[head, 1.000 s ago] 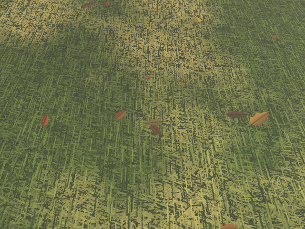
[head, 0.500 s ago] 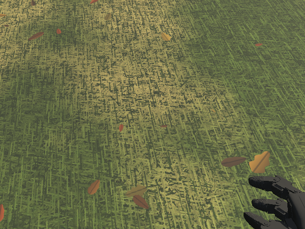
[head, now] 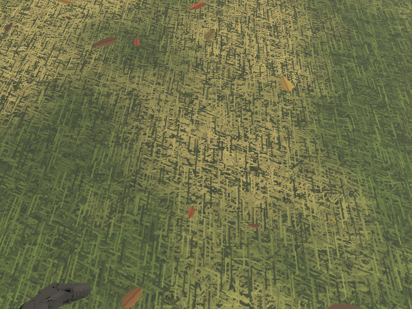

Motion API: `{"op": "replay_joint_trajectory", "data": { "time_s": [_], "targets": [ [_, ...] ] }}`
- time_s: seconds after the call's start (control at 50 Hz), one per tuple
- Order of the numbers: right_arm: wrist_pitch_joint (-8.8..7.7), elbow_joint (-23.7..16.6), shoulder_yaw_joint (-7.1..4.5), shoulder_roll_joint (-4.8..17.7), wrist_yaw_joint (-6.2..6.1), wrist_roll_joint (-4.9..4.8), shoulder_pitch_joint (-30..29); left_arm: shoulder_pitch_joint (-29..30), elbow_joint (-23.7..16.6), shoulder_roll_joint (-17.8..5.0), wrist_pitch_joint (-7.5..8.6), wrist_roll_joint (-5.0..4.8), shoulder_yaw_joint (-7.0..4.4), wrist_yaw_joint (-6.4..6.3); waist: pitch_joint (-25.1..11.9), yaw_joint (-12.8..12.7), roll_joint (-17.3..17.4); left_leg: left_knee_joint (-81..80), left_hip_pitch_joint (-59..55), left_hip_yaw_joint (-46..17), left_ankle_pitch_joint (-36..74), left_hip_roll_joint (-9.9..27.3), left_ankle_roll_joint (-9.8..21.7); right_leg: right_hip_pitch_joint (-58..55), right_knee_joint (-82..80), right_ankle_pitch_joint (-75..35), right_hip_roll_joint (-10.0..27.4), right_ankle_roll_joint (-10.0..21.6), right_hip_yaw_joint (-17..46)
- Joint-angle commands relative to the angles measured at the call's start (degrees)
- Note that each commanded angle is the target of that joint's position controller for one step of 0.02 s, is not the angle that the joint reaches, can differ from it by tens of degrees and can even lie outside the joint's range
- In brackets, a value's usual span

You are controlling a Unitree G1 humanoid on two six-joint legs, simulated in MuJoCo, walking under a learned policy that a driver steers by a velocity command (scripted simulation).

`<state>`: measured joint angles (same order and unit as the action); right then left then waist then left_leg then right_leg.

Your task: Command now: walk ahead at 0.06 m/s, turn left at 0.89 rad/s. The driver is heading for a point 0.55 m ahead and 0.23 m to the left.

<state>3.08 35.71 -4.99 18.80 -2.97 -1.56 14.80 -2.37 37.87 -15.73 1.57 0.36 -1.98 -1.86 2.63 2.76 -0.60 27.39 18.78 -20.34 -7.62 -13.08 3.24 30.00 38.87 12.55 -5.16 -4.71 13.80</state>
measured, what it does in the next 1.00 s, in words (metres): walks ahead, turning left: right foot, then left foot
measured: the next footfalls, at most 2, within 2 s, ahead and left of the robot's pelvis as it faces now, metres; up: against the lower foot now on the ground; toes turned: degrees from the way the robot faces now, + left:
right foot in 0.08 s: +0.15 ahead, -0.13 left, +0.00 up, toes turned +17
left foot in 0.60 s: +0.00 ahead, +0.09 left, +0.00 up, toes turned +40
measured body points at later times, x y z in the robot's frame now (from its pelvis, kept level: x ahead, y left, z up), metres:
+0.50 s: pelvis +0.05 -0.04 +0.00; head +0.09 -0.01 +0.45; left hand +0.04 +0.28 -0.10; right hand +0.32 -0.21 -0.09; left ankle -0.01 +0.10 -0.69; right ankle +0.11 -0.14 -0.74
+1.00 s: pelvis +0.18 +0.12 -0.01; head +0.19 +0.14 +0.44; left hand +0.17 +0.43 -0.12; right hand +0.36 -0.10 -0.12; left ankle -0.03 +0.07 -0.74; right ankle +0.46 +0.13 -0.67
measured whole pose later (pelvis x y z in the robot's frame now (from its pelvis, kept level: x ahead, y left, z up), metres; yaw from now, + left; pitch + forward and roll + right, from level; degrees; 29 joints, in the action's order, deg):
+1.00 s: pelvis +0.18 +0.12 -0.01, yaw +33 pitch +2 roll -1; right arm -5.6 42.6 -1.7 15.6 -0.4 1.0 24.4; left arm -10.0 43.1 -17.6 3.5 -2.5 -3.7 4.7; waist -0.2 2.8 -0.8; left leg 6.9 -13.8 7.5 -22.5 -0.3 1.2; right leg 46.0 42.6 -9.9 1.7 1.3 -1.4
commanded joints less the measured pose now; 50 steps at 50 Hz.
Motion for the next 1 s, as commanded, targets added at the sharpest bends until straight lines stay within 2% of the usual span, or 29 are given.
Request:
{"op": "replay_joint_trajectory", "data": {
  "time_s": [0.02, 0.04, 0.06, 0.08, 0.1, 0.12, 0.14, 0.16, 0.18, 0.24, 0.32, 0.42, 0.46, 0.52, 0.54, 0.56, 0.58, 0.6, 0.62, 0.64, 0.66, 0.68, 0.7, 0.72, 0.74, 0.8, 0.86, 0.96, 1.0],
  "targets": [
    [-0.19, -4.9, -2.44, 7.4, -0.22, 0.14, -1.0, 1.6, -3.8, -6.8, 2.22, -0.50, -2.64, 0.56, -7.7, -1.4, 11.6, -4.2, -8.8, -17.4, 5.1, 13.0, 4.2, -6.9, -9.4, -0.5, -1.0, 0.8, -1.3],
    [-0.11, -5.4, -2.39, 7.0, -0.07, -0.07, -1.9, 0.1, -3.1, -7.3, 2.48, -0.75, -3.05, 0.77, -7.6, -2.2, 11.8, -2.7, -8.2, -17.9, 4.3, 12.1, 3.5, -10.8, -14.5, -3.3, 0.0, 1.5, -1.9],
    [-0.02, -5.6, -1.92, 5.6, 0.20, -0.53, -1.9, -1.7, -2.2, -7.7, 2.57, -0.84, -3.41, 0.81, -8.5, -3.0, 8.7, 1.8, -5.3, -15.8, -5.1, 9.6, 1.8, -17.7, -21.3, -10.1, 3.7, 3.2, -1.7],
    [0.21, -4.6, -0.84, 1.9, 0.48, -0.23, 3.3, -1.0, -2.7, -9.1, 1.95, -0.17, -3.63, 0.53, -12.5, 0.0, -0.2, 12.2, 1.3, -8.8, -24.8, 5.3, -0.5, -27.8, -19.8, -16.5, 14.3, 8.2, 5.4],
    [0.08, -6.1, -1.12, 3.5, 0.69, -0.74, 4.8, -0.3, -3.8, -11.4, 0.86, 2.02, -3.84, 0.42, -12.0, 1.5, -12.6, 22.8, 11.4, 1.8, -33.1, 0.1, -3.1, -29.7, -19.5, -25.7, 24.2, 16.4, 16.3],
    [-0.59, -5.8, -2.62, 9.8, 1.24, 0.02, 4.4, -1.8, -3.8, -9.0, 0.76, 2.37, -3.90, 0.44, -11.9, 0.0, -12.1, 32.8, 13.9, 3.9, -29.2, 5.1, -6.0, -27.4, -20.4, -23.2, 27.7, 20.0, 19.7],
    [-0.41, -4.5, -3.44, 12.2, 1.43, -0.17, 4.0, 0.3, -4.5, -6.8, 0.56, 1.62, -3.34, 0.18, -8.8, -0.2, -8.3, 36.8, 14.9, 5.7, -24.3, 7.3, -7.4, -25.0, -19.9, -18.5, 24.3, 18.5, 13.3],
    [0.22, -3.3, -3.52, 11.5, 1.18, -0.04, 4.3, 1.6, -4.9, -5.6, 0.00, 0.96, -3.00, -0.19, -6.9, -0.1, -5.5, 39.7, 15.8, 7.0, -20.6, 8.5, -8.1, -23.4, -19.5, -13.0, 20.5, 16.1, 7.9],
    [0.78, -3.0, -3.17, 10.2, 1.00, 0.13, 4.8, 2.1, -5.2, -5.6, -0.54, 0.42, -2.80, -0.65, -5.6, -0.3, -4.8, 43.8, 16.9, 8.8, -17.8, 9.1, -8.7, -21.9, -19.7, -11.3, 18.8, 15.1, 4.7],
    [0.78, -4.8, -1.82, 6.6, 1.18, -0.36, 2.3, 0.5, -4.6, -6.0, -1.44, 1.18, -2.48, -1.32, -3.5, -2.0, -6.5, 45.2, 19.5, 15.5, -13.6, 12.4, -10.1, -20.9, -21.9, -14.3, 16.5, 16.2, -3.5],
    [0.17, -7.1, -1.14, 5.2, 1.45, -0.17, -2.1, -3.5, -3.0, -7.8, -1.95, 1.41, -3.27, -1.31, -5.7, -4.8, -7.3, 38.8, 21.6, 17.5, -12.4, 17.4, -11.7, -27.8, -22.7, -17.3, 19.6, 18.7, -6.7],
    [0.32, -7.6, -0.59, 3.6, 2.33, 0.34, -3.6, -2.5, -2.1, -10.1, -1.84, 0.96, -4.45, -0.12, -6.7, -4.6, -7.3, 28.4, 14.8, 20.1, -10.6, 19.5, -10.0, -26.3, -23.2, -16.0, 22.0, 18.5, -13.2],
    [0.68, -7.5, -0.60, 3.5, 2.86, 0.30, -4.0, -2.1, -1.8, -10.8, -1.72, 0.51, -4.89, 0.50, -6.7, -4.3, -7.4, 23.3, 10.8, 21.9, -10.6, 19.1, -8.6, -25.3, -22.7, -16.6, 22.8, 17.8, -15.8],
    [1.77, -7.9, -1.12, 4.2, 3.83, 0.13, -4.7, -2.6, -1.0, -11.9, -1.20, -0.91, -5.66, 1.54, -7.3, -3.7, -8.0, 15.1, 5.6, 23.8, -11.8, 18.3, -5.9, -26.4, -19.7, -18.9, 24.9, 15.7, -18.1],
    [2.16, -7.5, -1.36, 4.3, 4.11, -0.13, -4.3, -3.7, -0.4, -12.4, -0.98, -1.53, -6.04, 1.81, -8.5, -3.5, -7.3, 12.2, 2.6, 24.8, -11.9, 17.6, -4.5, -25.9, -19.8, -10.1, 25.6, 14.5, -18.4],
    [2.21, -6.4, -1.77, 4.7, 4.39, -0.49, -1.8, -3.6, 0.0, -12.5, -0.80, -2.42, -6.19, 1.89, -8.9, -1.9, -6.6, 7.9, -2.9, 25.7, -10.7, 16.9, -2.5, -22.5, -19.4, 3.2, 25.4, 12.9, -19.1],
    [1.95, -3.4, -2.65, 6.0, 4.31, -1.05, 4.4, -3.2, 0.3, -10.9, -0.73, -2.76, -5.84, 1.77, -9.3, 0.8, -5.1, 5.1, -12.0, 26.4, -11.7, 15.1, 0.0, -15.2, -16.2, 16.3, 23.6, 10.5, -20.9],
    [1.31, 1.4, -4.09, 8.5, 3.70, -1.96, 15.2, -1.6, 0.1, -7.1, -0.85, -1.82, -4.83, 1.95, -8.7, 4.7, 2.6, 0.6, -24.1, 20.7, -17.4, 15.9, 4.4, -3.1, -2.4, 24.3, 18.8, 7.2, -25.2],
    [-0.26, 1.8, -5.77, 16.8, 3.17, -1.66, 19.6, 1.8, -3.7, -2.4, -0.42, -0.14, -3.37, 2.42, -3.6, 5.0, 19.8, -7.8, -30.3, -10.5, -34.4, 30.1, 14.5, 20.7, 23.0, 28.2, 9.2, 2.4, -26.9],
    [-3.49, -1.5, -4.12, 14.2, 4.03, 0.46, 14.8, 7.1, -6.1, -5.1, 1.52, -1.36, -3.70, 2.70, -2.7, 6.2, 14.6, -18.2, -26.1, -25.6, -46.6, 35.2, 19.3, 30.3, 29.1, 23.0, 6.4, 4.0, -12.1],
    [-5.32, -1.8, -2.40, 10.0, 3.90, 1.24, 9.1, 7.9, -6.3, -8.8, 3.00, -3.19, -4.54, 3.52, 0.6, 3.6, 12.4, -20.7, -23.1, -19.3, -42.9, 35.2, 16.5, 30.3, 28.0, 15.1, 9.3, 6.1, -10.4],
    [-6.20, -1.8, -1.25, 7.3, 3.59, 0.87, 6.3, 3.6, -4.2, -10.0, 3.74, -2.70, -4.94, 3.92, 0.2, 0.8, 12.0, -19.5, -22.3, -13.1, -35.9, 33.4, 13.9, 28.1, 25.7, 8.5, 10.8, 6.7, -11.0],
    [-6.39, -2.0, -0.46, 5.7, 3.30, 0.61, 4.1, 0.5, -2.1, -10.0, 4.02, -1.48, -4.98, 4.03, -0.4, -0.6, 10.6, -18.1, -22.1, -6.8, -29.0, 30.9, 11.5, 25.5, 23.0, 2.6, 12.2, 6.0, -11.2],
    [-6.56, -2.0, 0.09, 5.1, 3.00, 1.11, 3.1, -1.1, -0.7, -9.7, 3.93, -0.94, -4.96, 4.22, -0.4, -1.4, 10.7, -18.5, -20.6, -1.5, -24.9, 28.3, 9.5, 22.7, 21.1, -2.6, 12.6, 5.3, -11.8],
    [-6.98, -1.9, 0.21, 5.5, 2.80, 1.69, 3.7, -1.8, 0.4, -9.0, 3.62, -1.33, -4.68, 4.45, -0.4, -1.2, 10.7, -19.3, -19.8, 1.9, -21.3, 27.1, 8.5, 21.3, 21.0, -7.0, 12.2, 4.6, -12.8],
    [-7.99, 0.1, 0.27, 6.0, 2.51, 2.34, 7.8, -1.5, 1.1, -7.0, 2.48, -2.28, -3.72, 4.38, 1.5, 0.1, 6.9, -21.2, -20.3, 10.1, -12.7, 26.5, 6.3, 23.4, 19.2, -14.2, 11.1, 3.4, -12.0],
    [-8.95, 1.4, 0.53, 5.7, 2.51, 3.06, 9.0, -0.5, 0.4, -6.6, 2.21, -3.02, -3.34, 4.53, 4.6, 0.9, 7.1, -23.6, -17.8, 18.7, -8.3, 25.9, 4.2, 22.7, 14.9, -19.3, 7.6, 3.2, -9.6],
    [-9.60, 4.1, 1.07, 5.0, 2.41, 2.52, 9.3, 2.8, -0.8, -4.9, 3.24, -2.89, -1.88, 6.73, 8.2, 2.1, 5.0, -25.8, -19.3, 28.1, 2.8, 25.7, 1.4, 17.9, 4.0, -24.4, 7.3, 5.9, -15.3],
    [-8.91, 5.2, 1.11, 5.6, 2.08, 2.36, 9.8, 4.9, -2.1, -3.7, 3.78, -3.04, -1.08, 7.86, 8.9, 2.3, 4.7, -23.7, -22.7, 30.7, 15.8, 26.0, 0.1, 15.8, -0.9, -21.8, 6.2, 8.0, -18.7]
  ]
}}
